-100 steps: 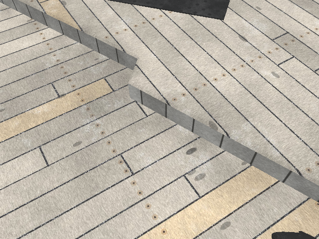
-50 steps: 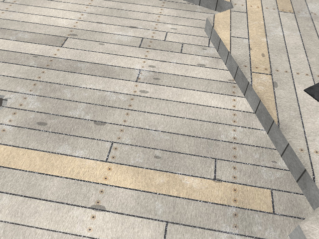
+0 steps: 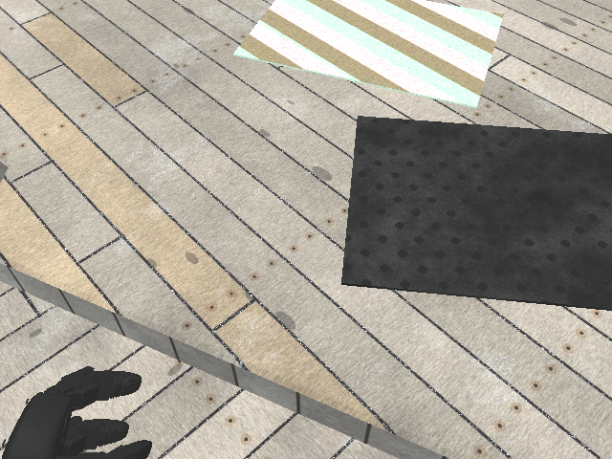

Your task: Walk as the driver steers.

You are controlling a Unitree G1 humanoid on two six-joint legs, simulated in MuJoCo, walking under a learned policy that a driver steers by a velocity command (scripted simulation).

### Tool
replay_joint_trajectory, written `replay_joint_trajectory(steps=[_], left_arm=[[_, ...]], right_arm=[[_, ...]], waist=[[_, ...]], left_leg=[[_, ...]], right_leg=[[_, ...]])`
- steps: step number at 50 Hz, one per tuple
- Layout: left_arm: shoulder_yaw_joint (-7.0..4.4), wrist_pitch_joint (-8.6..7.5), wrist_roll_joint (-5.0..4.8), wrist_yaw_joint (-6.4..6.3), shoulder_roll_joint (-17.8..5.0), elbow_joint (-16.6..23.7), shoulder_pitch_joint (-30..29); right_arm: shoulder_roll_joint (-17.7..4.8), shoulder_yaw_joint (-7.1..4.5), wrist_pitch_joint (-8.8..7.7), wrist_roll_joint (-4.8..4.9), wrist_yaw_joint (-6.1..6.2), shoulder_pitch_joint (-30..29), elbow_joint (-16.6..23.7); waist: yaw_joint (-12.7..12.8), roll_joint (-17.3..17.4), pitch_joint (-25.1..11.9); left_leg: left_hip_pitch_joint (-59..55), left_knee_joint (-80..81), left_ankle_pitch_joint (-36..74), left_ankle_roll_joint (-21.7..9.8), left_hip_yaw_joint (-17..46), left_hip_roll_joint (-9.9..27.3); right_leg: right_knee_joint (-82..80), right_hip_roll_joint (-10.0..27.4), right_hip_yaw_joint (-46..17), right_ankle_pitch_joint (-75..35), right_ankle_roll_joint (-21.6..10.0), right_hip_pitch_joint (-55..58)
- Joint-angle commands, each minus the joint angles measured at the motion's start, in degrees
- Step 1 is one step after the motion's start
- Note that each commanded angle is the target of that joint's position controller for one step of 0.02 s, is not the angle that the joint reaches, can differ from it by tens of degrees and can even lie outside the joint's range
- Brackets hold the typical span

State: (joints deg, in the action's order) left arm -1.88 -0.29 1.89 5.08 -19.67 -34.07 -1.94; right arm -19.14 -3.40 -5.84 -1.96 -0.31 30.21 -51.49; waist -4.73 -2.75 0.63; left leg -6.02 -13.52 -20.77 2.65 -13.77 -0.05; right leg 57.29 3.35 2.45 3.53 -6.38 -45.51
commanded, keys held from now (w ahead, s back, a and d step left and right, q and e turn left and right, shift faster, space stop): w+shift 0.02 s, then q+shift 0.40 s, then w+q+shift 0.46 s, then q+shift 0.12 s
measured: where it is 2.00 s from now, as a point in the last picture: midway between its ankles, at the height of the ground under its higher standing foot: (141, 307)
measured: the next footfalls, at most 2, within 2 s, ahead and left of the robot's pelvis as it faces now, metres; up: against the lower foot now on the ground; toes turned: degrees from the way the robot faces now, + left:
right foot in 0.12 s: +0.30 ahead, -0.07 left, +0.00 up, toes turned -5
left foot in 0.60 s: +0.43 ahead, +0.13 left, +0.00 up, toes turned +21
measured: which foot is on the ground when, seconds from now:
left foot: down 0.00-0.12, up 0.14-0.58, down 0.60-1.00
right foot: up 0.00-0.10, down 0.12-0.62, up 0.64-1.00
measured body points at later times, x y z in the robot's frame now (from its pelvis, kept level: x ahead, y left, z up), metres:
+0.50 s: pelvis +0.31 +0.02 +0.01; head +0.35 +0.02 +0.46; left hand +0.34 +0.30 -0.12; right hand +0.46 -0.22 -0.12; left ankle +0.42 +0.13 -0.69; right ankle +0.26 -0.06 -0.73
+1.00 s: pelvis +0.59 +0.14 +0.02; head +0.62 +0.17 +0.47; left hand +0.73 +0.43 -0.02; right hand +0.72 -0.11 -0.10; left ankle +0.40 +0.12 -0.72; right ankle +0.81 +0.14 -0.59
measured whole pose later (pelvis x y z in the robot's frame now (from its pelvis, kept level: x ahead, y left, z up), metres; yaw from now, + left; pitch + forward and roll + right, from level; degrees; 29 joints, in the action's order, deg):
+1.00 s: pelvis +0.59 +0.14 +0.02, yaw +37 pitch +5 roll -1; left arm 4.2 -1.3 2.7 -0.6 -7.9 -26.3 -1.7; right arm -14.9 -3.0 -1.8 0.2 0.3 28.2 -48.3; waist -4.4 -0.3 -0.6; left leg -3.4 -15.0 -16.0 -7.4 13.1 -5.1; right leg 69.7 2.2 2.5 22.8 -3.1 -57.2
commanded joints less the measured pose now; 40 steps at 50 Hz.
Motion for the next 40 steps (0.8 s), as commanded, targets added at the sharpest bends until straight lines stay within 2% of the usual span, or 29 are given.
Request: replay_joint_trajectory(steps=[1,2,3,4,5,6,7,8,9,10,11,12,13,17,20,23,25,27,29,30,31,32,33,34,35,36,37,38,40], left_arm=[[1.7,-1.07,0.33,0.79,1.1,3.4,-4.3],[1.88,-1.62,0.84,0.48,1.2,2.5,-3.1],[1.59,-2.22,1.61,-0.08,0.1,0.7,0.8],[0.95,-2.76,2.35,-0.87,-0.9,-2.5,10.8],[0.19,-3.33,2.62,-1.96,-2.3,-6.5,21.8],[-1.07,-3.41,3.77,-3.24,-6.4,-8.9,25.6],[-1.97,-3.75,4.04,-4.08,-10.8,-7.0,23.7],[-3.41,-3.36,0.53,-4.74,-10.6,-6.0,26.2],[-2.72,-3.71,-0.4,-4.99,-8.8,-7.2,21.4],[-1.51,-4.02,-0.59,-5.01,-4.1,-8.4,18.5],[-0.6,-4.44,-0.57,-5.27,-1.1,-8.8,16.7],[-0.09,-4.65,-0.83,-5.61,0.0,-8.8,15.8],[-0.17,-5.08,-0.97,-5.59,-0.1,-8.9,15.8],[-0.7,-5.29,-1.34,-6.43,0.2,-8.7,12.3],[-0.55,-4.96,-1.14,-6.75,1.3,-8.1,10.9],[-1.52,-4.79,-0.81,-6.43,-1.0,-7.8,13.4],[-2.49,-4.06,-0.02,-6.01,-3.0,-7.1,15.0],[-3.2,-3.07,0.68,-6.18,-5.0,-6.7,16.7],[-3.48,-1.93,0.53,-5.8,-6.0,-6.6,17.5],[-3.31,-1.37,-0.42,-5.55,-6.2,-5.5,14.9],[-1.21,-1.59,-0.98,-5.2,0.1,-1.3,12.9],[-0.99,-2.69,-0.01,-4.4,0.7,2.8,8.8],[-0.65,-3.76,1.26,-4.38,-0.1,3.6,3.3],[-0.56,-4.8,1.22,-4.28,-0.1,3.6,2.1],[-0.27,-5.08,1.55,-4.54,1.0,2.9,4.3],[0.34,-4.54,2.21,-4.66,2.4,2.8,6.0],[1.01,-3.58,2.37,-4.59,3.8,3.4,6.2],[1.81,-2.72,2.03,-4.95,6.2,4.9,4.0],[3.64,-1.81,2.22,-5.86,10.4,8.8,-1.6]], right_arm=[[-5.4,-0.01,-1.9,0.04,-0.12,-5.2,3.9],[-6.9,-0.04,-1.62,0.16,0.19,-3.8,3.1],[-8.9,-0.3,-1.1,0.59,0.68,-3.0,2.4],[-10.4,-0.34,-0.47,1.02,1.29,-3.5,2.0],[-10.5,0.01,-0.14,2.09,1.57,-5.7,2.3],[-7.0,0.73,-0.14,2.52,1.13,-3.8,2.9],[1.8,2.69,0.35,5.13,1.01,6.3,4.2],[-4.9,0.97,1.13,5.09,2.14,0.9,4.4],[-3.6,1.06,1.27,4.81,1.96,-3.2,5.8],[-2.5,1.28,1.54,3.19,1.65,-3.9,5.3],[-1.5,1.2,2.43,2.0,1.2,-4.7,4.5],[-0.4,1.02,3.9,1.2,0.74,-2.6,3.6],[0.7,0.66,4.89,0.59,0.43,-0.9,3.7],[3.1,-0.24,6.02,0.39,-0.26,-5.6,5.9],[4.0,0.32,6.41,0.56,-1.34,-11.4,8.4],[2.8,0.06,7.46,0.5,-2.33,-16.0,11.3],[0.8,-0.53,8.73,0.46,-2.45,-19.1,13.6],[-0.5,-1.18,9.3,0.48,-2.61,-21.0,15.1],[-0.5,-1.83,8.13,1.23,-2.32,-16.3,14.0],[-1.6,-2.75,6.83,1.21,-1.52,-5.4,10.6],[-9.5,-4.69,6.27,1.15,-0.74,-1.3,9.8],[-14.2,-5.69,7.03,1.44,-1.15,-3.1,11.2],[-11.5,-5.08,7.28,0.45,-0.95,-4.6,11.8],[-8.7,-4.16,7.21,0.46,-0.56,-4.1,11.0],[-7.0,-3.41,6.77,0.86,-0.49,-3.8,10.0],[-5.3,-2.62,5.92,1.45,-0.33,-5.0,9.8],[-4.5,-1.97,4.83,1.43,-0.29,-5.3,9.7],[-4.1,-1.57,3.8,1.15,-0.45,-3.0,8.5],[-4.8,-1.37,2.13,0.75,-0.71,1.3,6.0]], waist=[[4.0,4.0,8.2],[4.9,5.4,7.7],[7.1,6.9,4.7],[12.0,8.8,-1.0],[17.4,9.2,-5.4],[16.4,4.9,-10.9],[9.1,-8.7,-26.0],[13.7,2.8,-33.4],[10.1,1.7,-22.8],[6.9,4.0,-11.4],[5.1,3.4,-5.6],[3.7,2.0,-3.1],[2.2,-0.9,-3.6],[-0.1,-2.6,-4.0],[1.4,-5.4,-3.5],[3.1,-4.6,-4.2],[4.2,-4.1,-3.1],[4.9,-2.9,-0.9],[3.1,0.6,-2.4],[-2.8,5.8,-5.2],[-3.2,18.9,-5.0],[-2.0,22.5,-6.2],[-3.3,11.5,-0.1],[-2.2,4.6,1.6],[0.4,1.0,2.2],[2.5,0.8,2.1],[3.4,2.2,1.2],[2.9,5.2,0.6],[2.8,4.4,1.2]], left_leg=[[13.7,10.4,47.1,-5.3,0.6,12.0],[11.3,6.7,63.0,-5.5,0.8,12.7],[8.3,0.1,75.3,-5.7,1.2,13.1],[8.5,-12.3,81.0,-6.3,1.7,14.1],[12.1,-26.6,76.7,-6.1,1.5,12.8],[22.7,-45.4,38.5,-5.4,2.2,7.6],[37.2,-74.6,-14.2,-3.3,9.9,-1.7],[37.2,-76.9,-9.1,-4.1,22.2,-1.9],[39.9,-71.5,-5.7,-3.9,21.2,0.9],[40.3,-63.7,-4.5,-3.7,18.4,3.5],[39.6,-58.8,-3.3,-3.4,18.2,4.5],[33.2,-57.7,-1.5,-2.5,16.5,4.0],[32.0,-57.5,-0.9,-1.8,15.7,3.4],[35.3,-49.0,7.0,-1.4,12.3,3.1],[30.4,-34.0,18.9,-2.7,9.6,3.0],[29.4,-29.6,19.8,-5.3,8.5,3.8],[31.2,-30.9,10.3,-7.5,7.2,4.0],[32.2,-30.4,-0.6,-9.9,5.2,2.4],[27.2,-25.4,-4.5,-12.7,3.5,-2.1],[15.1,-16.6,-3.4,-15.6,8.3,-4.7],[5.7,-5.4,-11.5,-22.0,35.2,8.5],[-3.2,9.0,-21.5,-29.6,66.8,14.9],[-1.6,7.1,-24.3,-28.3,61.8,17.5],[2.0,3.4,-19.0,-26.2,54.1,16.0],[4.5,0.4,-11.6,-23.2,47.5,12.5],[7.5,-1.5,-4.4,-21.1,41.9,8.8],[10.4,-2.2,-1.9,-20.3,39.6,6.8],[10.7,-4.3,0.5,-21.4,41.0,6.6],[11.6,-6.5,2.0,-21.2,42.1,7.5]], right_leg=[[-13.0,-3.8,5.3,-4.2,-2.4,14.3],[-15.9,-6.3,5.9,-3.1,-2.9,18.2],[-18.5,-9.4,6.4,-0.4,-3.3,23.3],[-20.4,-10.9,4.5,0.5,-4.2,34.3],[-28.4,-8.9,0.9,-7.2,-5.4,46.2],[-25.7,-0.3,-5.1,-19.3,-5.5,60.5],[-19.1,26.0,-31.3,-62.5,-14.6,77.7],[-20.9,24.3,-29.2,-69.5,-15.4,73.8],[-25.6,21.5,-23.2,-59.5,-13.0,64.5],[-30.1,18.1,-18.0,-50.4,-9.4,53.2],[-33.2,15.2,-13.8,-46.3,-6.9,46.7],[-36.8,13.9,-9.4,-48.6,-6.1,37.8],[-37.7,14.4,-7.2,-49.7,-6.9,35.7],[-39.8,10.4,3.4,-41.4,-4.4,34.6],[-38.9,8.3,9.8,-30.2,-1.8,33.0],[-37.8,13.5,9.0,-21.4,-0.8,36.3],[-37.6,17.3,7.5,-12.2,-0.3,38.9],[-35.4,18.6,7.8,-10.6,0.3,41.8],[-21.7,16.8,10.7,-23.5,1.4,43.9],[-4.8,12.8,12.9,-24.5,3.5,37.1],[15.4,4.7,14.2,-4.2,7.4,17.2],[29.9,-7.6,1.4,26.0,10.0,-4.3],[37.3,-2.3,-4.7,23.9,9.1,-12.9],[40.6,-0.3,-5.1,20.0,8.2,-14.6],[41.7,1.0,-4.1,19.3,7.1,-15.2],[43.8,1.8,-3.6,18.2,6.4,-15.5],[47.1,1.9,-3.3,18.6,6.1,-16.1],[59.0,0.1,-1.8,23.6,5.4,-22.0],[70.5,-0.5,-2.4,27.5,3.8,-33.9]])
Velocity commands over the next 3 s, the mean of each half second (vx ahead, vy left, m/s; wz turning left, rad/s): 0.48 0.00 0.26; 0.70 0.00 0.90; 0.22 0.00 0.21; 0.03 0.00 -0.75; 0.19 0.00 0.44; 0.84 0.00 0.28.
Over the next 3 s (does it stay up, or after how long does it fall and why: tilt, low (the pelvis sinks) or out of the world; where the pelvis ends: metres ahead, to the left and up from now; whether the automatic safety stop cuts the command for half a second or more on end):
stays up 1.07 0.64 0.11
